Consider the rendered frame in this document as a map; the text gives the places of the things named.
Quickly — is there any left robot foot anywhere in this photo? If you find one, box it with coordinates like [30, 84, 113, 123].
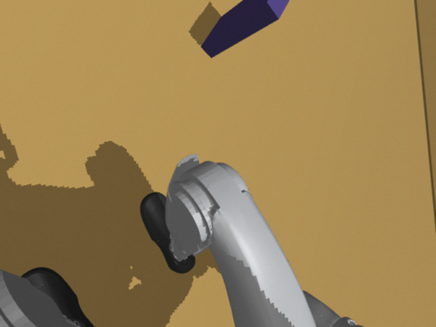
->
[21, 267, 94, 327]

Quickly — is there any right robot foot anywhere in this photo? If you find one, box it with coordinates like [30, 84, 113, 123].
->
[140, 192, 196, 274]

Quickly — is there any right robot hand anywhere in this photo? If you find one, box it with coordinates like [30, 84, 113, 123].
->
[303, 290, 341, 327]

